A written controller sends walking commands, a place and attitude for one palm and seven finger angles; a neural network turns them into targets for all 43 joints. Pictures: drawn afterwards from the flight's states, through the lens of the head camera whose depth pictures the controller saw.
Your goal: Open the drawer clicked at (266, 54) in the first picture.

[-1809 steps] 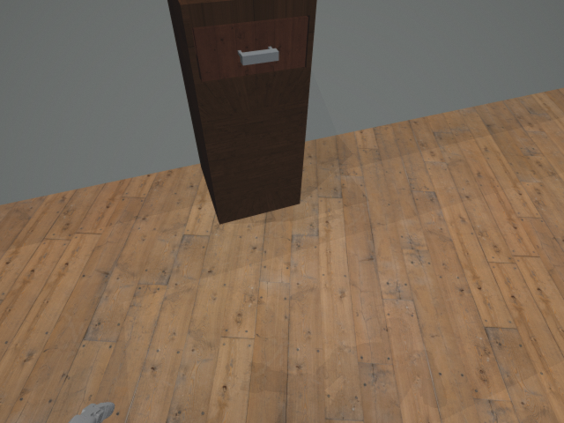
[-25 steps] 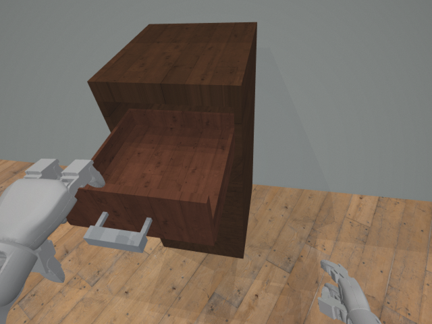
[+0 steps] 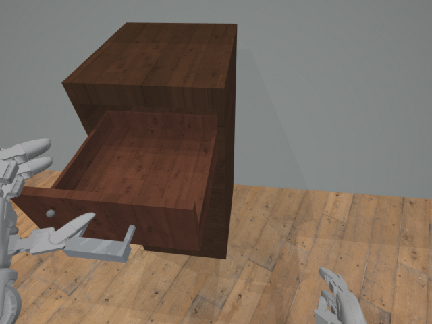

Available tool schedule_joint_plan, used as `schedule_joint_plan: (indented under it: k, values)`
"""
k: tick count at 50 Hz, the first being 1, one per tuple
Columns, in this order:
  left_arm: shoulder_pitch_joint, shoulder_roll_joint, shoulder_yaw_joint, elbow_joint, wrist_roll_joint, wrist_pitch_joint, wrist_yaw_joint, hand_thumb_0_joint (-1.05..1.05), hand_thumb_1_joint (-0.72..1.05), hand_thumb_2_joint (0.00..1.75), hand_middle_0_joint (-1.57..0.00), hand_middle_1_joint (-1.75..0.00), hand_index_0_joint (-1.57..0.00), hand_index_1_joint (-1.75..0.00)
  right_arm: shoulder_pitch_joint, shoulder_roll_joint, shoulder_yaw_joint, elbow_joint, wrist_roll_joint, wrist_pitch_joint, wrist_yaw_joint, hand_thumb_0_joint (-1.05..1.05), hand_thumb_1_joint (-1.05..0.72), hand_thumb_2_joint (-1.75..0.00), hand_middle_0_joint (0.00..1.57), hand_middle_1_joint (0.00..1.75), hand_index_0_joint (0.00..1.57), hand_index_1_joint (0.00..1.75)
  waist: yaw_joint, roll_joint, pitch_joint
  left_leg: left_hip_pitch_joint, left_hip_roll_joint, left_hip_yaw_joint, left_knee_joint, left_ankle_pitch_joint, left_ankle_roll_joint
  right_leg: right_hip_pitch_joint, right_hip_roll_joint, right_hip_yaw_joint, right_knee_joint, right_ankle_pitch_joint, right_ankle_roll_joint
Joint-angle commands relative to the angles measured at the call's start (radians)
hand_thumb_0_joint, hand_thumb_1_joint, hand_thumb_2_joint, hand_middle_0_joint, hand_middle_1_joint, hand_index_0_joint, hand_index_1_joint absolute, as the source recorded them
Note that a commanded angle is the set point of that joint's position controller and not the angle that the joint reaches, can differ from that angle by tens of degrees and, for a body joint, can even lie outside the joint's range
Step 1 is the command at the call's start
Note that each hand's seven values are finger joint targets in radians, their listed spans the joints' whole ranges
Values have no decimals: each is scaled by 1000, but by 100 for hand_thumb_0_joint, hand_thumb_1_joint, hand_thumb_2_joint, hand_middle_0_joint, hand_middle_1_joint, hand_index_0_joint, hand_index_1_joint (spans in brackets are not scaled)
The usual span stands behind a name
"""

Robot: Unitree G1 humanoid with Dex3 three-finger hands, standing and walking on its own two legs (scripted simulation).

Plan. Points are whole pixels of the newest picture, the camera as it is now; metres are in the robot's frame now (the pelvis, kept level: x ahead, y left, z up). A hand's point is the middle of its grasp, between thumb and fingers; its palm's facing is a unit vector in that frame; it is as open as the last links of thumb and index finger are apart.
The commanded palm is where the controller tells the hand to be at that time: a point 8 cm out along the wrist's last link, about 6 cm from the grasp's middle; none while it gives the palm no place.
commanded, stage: draw the hand back to the body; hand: left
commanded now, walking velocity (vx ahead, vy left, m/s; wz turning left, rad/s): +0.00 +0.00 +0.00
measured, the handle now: (102, 238) +0.26 +0.26 +0.01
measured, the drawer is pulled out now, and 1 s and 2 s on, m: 0.30 0.30 0.30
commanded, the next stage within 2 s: step back with the hand held close in 0.50 s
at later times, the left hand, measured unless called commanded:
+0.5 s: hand (42, 226) +0.18 +0.24 +0.19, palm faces +0.45 -0.81 -0.38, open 7.6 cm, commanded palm +0.12 +0.28 +0.20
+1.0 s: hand (24, 249) +0.15 +0.26 +0.17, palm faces +0.38 -0.79 -0.49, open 7.5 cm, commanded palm +0.09 +0.30 +0.20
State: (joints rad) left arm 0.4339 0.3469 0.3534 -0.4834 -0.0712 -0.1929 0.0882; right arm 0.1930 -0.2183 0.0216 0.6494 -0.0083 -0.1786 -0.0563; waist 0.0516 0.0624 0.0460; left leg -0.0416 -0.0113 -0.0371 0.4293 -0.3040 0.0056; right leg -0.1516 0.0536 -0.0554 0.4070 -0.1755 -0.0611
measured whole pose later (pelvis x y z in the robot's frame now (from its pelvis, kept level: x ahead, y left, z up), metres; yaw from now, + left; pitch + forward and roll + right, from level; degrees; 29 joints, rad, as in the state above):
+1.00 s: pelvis -0.03 +0.02 -0.01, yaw +1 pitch +1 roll +1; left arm 0.62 0.43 0.44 -0.68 -0.02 -0.18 0.13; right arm 0.24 -0.20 -0.01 0.54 -0.02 -0.07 -0.06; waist -0.01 -0.08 0.01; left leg -0.26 -0.07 -0.02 0.55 -0.30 0.04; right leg -0.39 -0.01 -0.03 0.63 -0.23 -0.02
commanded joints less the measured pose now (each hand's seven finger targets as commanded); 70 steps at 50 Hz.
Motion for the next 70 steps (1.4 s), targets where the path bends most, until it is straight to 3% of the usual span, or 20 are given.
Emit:
schedule_joint_plan:
  k: [1,15,30,31,32,34,38,40,43,47,50,53,56,59,62,64,65,66,68,70]
  values:
    - [-47,160,98,-213,-9,-52,9,0,41,69,-24,-62,-24,-62,-154,-88,-37,-174,6,-56,-8,0,-90,-90,20,30,20,30,19,2,-117,-133,21,28,-67,242,5,145,-65,45,-61,128,36]
    - [-65,151,86,-211,-2,-29,18,0,90,90,-20,-30,-20,-30,-151,-75,-29,-178,3,-45,-14,0,-90,-90,20,30,20,30,13,-20,-80,-140,18,14,-81,194,5,121,-65,42,-80,59,39]
    - [-53,158,97,-201,-4,-22,22,0,90,90,-20,-30,-20,-30,-159,-72,-29,-182,3,-43,-12,0,-90,-90,20,30,20,30,23,-27,-94,-148,15,11,-82,170,6,141,-72,52,-91,16,39]
    - [-201,313,262,-265,8,-80,29,0,90,90,-20,-30,-20,-30,-118,-96,-18,-227,25,-23,-3,0,-90,-90,20,30,20,30,-23,44,28,-218,11,-3,-59,69,24,1,-118,163,-155,0,33]
    - [-45,195,184,-195,21,-77,27,0,90,90,-20,-30,-20,-30,-110,-92,-42,-208,-3,4,-13,0,-90,-90,20,30,20,30,-29,-88,-6,-220,17,-58,-11,62,22,-13,-144,167,-164,-9,26]
    - [3,150,125,-217,41,-62,28,0,90,90,-20,-30,-20,-30,-98,-108,-56,-223,0,30,-8,0,-90,-90,20,30,20,30,-48,-199,-72,-184,8,-45,120,52,27,-67,-217,222,-183,-26,2]
    - [128,136,125,-276,47,-55,54,0,90,90,-20,-30,-20,-30,-63,-101,-64,-235,-1,69,-16,0,-90,-90,20,30,20,30,-56,-147,-206,-235,29,-47,178,-29,22,-33,-301,219,-110,65,-53]
    - [165,165,150,-334,42,-54,66,0,90,90,-20,-30,-20,-30,-61,-105,-68,-247,2,85,-18,0,-90,-90,20,30,20,30,-62,-128,-244,-217,47,-38,94,81,19,-31,-275,177,-55,74,-34]
    - [166,202,180,-434,46,-66,77,0,90,90,-20,-30,-20,-30,-81,-113,-72,-274,-11,83,-26,0,-90,-90,20,30,20,30,-52,62,-249,-278,134,-144,-8,470,16,9,-125,66,164,245,19]
    - [140,240,205,-483,38,-72,63,0,90,90,-20,-30,-20,-30,-65,-105,-72,-276,-13,53,-16,0,-90,-90,20,30,20,30,-46,128,-218,-296,202,-162,-40,681,14,-48,-70,36,310,21,48]
    - [134,216,196,-442,43,-81,54,0,90,90,-20,-30,-20,-30,-48,-118,-72,-264,-22,30,-2,0,-90,-90,20,30,20,30,-45,133,-143,-388,225,-155,-62,572,45,-33,-59,42,317,-100,53]
    - [139,186,179,-351,38,-77,51,0,90,90,-20,-30,-20,-30,-55,-127,-71,-254,-7,35,8,0,-90,-90,20,30,20,30,-61,20,-120,-411,178,-115,24,463,32,13,-99,78,172,117,37]
    - [143,214,205,-278,25,-82,50,0,90,90,-20,-30,-20,-30,-54,-131,-78,-245,11,64,18,0,-90,-90,20,30,20,30,-82,-135,-190,-384,51,-25,251,222,-22,-24,-303,289,38,528,-69]
    - [148,219,204,-317,23,-84,50,0,90,90,-20,-30,-20,-30,-61,-100,-76,-261,29,82,14,0,-90,-90,20,30,20,30,-58,-216,-249,-373,26,-22,464,-170,1,-80,-386,309,-51,295,-108]
    - [199,238,227,-394,26,-76,54,0,90,90,-20,-30,-20,-30,-83,-81,-51,-285,22,95,1,0,-90,-90,20,30,20,30,-63,-163,-231,-289,47,13,225,-82,3,-139,-298,199,-9,221,-58]
    - [190,237,215,-463,18,-81,55,0,90,90,-20,-30,-20,-30,-82,-100,-54,-278,10,90,-11,0,-90,-90,20,30,20,30,-68,12,-196,-254,67,-22,-49,92,14,-159,-173,109,101,84,23]
    - [183,244,222,-497,22,-94,61,0,90,90,-20,-30,-20,-30,-96,-120,-62,-285,1,76,-18,0,-90,-90,20,30,20,30,-50,187,-185,-326,197,-184,-111,181,62,-148,-82,63,223,-8,66]
    - [164,254,224,-521,28,-97,65,0,90,90,-20,-30,-20,-30,-97,-108,-67,-282,-1,57,-20,0,-90,-90,20,30,20,30,-46,237,-196,-339,291,-229,-128,260,90,-168,-57,38,337,-173,75]
    - [152,226,213,-502,35,-105,75,0,90,90,-20,-30,-20,-30,-51,-101,-66,-262,-29,15,-22,0,-90,-90,20,30,20,30,-63,229,-165,-440,325,-241,-182,173,142,-185,-35,61,563,-325,71]
    - [120,193,184,-452,35,-89,81,0,90,90,-20,-30,-20,-30,-38,-105,-67,-225,-19,-8,-15,0,-90,-90,20,30,20,30,-59,143,-135,-336,299,-153,-92,405,138,-239,-46,68,507,-308,76]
